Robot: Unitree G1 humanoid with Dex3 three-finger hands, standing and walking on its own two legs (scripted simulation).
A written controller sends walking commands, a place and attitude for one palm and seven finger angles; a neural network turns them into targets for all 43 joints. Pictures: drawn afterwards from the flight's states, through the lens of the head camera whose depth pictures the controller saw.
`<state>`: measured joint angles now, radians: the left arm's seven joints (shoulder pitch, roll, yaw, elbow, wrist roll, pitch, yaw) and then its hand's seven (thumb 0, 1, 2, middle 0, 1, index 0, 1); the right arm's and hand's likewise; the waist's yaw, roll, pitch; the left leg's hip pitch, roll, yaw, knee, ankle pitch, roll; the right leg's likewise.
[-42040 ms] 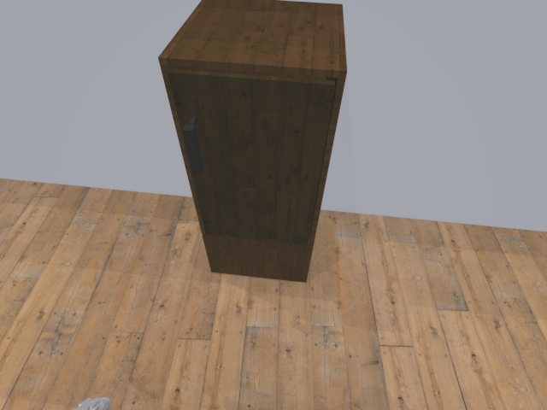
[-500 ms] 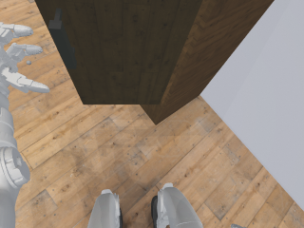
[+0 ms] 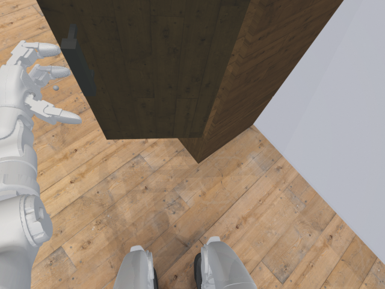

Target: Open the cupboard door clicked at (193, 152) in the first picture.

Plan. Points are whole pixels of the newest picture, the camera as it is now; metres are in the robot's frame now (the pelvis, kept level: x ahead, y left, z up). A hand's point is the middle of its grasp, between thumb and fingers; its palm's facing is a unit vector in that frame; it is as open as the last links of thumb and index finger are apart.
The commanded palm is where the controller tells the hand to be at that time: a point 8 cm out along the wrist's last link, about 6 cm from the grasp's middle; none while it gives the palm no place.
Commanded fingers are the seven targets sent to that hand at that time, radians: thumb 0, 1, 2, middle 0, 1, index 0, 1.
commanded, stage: slide the fingers in behind the handle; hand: left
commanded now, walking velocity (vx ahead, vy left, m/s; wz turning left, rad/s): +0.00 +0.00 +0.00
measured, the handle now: (82, 62) +0.56 +0.19 +0.05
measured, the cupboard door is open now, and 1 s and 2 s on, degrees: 57 57 58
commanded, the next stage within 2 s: close the thumb around the handle in 1.20 s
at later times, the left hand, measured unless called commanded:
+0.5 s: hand (71, 90) +0.49 +0.20 +0.05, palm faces +0.02 -1.00 -0.02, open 14.2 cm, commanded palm +0.47 +0.23 +0.05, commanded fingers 0.00 -0.50 0.30 -0.30 -1.20 -0.30 -1.20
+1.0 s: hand (80, 88) +0.49 +0.18 +0.05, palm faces -0.01 -1.00 -0.02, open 14.2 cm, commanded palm +0.47 +0.21 +0.05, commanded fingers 0.00 -0.50 0.30 -0.30 -1.20 -0.30 -1.20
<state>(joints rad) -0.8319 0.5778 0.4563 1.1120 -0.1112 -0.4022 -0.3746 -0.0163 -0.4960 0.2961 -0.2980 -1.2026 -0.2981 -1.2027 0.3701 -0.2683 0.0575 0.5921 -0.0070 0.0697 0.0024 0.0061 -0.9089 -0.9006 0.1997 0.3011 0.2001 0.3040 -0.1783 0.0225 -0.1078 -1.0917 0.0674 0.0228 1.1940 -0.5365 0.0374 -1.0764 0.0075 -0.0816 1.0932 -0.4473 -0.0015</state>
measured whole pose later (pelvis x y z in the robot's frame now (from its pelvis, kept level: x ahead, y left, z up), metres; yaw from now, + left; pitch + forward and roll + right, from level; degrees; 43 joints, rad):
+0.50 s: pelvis +0.00 -0.01 +0.00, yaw +1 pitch +24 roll -3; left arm -0.82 0.48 0.37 1.10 -0.12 -0.44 -0.27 -0.02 -0.50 0.30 -0.26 -1.19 -0.25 -1.19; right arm 0.35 -0.26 0.04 0.61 -0.01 0.06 0.01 0.01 -0.91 -0.90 0.20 0.30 0.20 0.30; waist -0.15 0.02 -0.12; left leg -1.07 0.06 0.02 1.18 -0.53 0.03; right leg -1.06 0.00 -0.09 1.10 -0.46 -0.01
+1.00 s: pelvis +0.00 -0.01 +0.00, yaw +2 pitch +24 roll -4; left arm -0.85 0.44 0.31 1.10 -0.12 -0.45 -0.24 -0.02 -0.50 0.30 -0.22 -1.20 -0.25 -1.19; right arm 0.35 -0.26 0.03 0.64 -0.02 0.05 0.02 0.01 -0.91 -0.90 0.20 0.30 0.20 0.30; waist -0.15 0.02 -0.12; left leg -1.08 0.05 0.00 1.18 -0.53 0.03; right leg -1.06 -0.01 -0.10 1.10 -0.46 -0.01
